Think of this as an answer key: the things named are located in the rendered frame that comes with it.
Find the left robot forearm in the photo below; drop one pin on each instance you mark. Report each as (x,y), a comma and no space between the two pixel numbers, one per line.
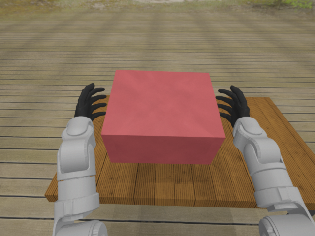
(77,196)

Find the robot left hand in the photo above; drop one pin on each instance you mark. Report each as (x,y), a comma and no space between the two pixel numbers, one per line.
(84,107)

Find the left robot upper arm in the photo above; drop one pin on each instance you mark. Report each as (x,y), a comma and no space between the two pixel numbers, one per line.
(87,228)

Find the table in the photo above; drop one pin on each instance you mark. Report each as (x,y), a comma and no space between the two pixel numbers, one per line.
(226,182)

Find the right robot upper arm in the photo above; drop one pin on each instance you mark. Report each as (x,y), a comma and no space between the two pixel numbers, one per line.
(286,225)

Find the right robot forearm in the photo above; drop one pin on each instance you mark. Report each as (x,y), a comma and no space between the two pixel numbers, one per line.
(273,187)

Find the robot right hand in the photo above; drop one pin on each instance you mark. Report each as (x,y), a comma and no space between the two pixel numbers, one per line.
(238,105)

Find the carton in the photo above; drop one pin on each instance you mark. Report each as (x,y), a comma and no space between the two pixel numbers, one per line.
(162,117)

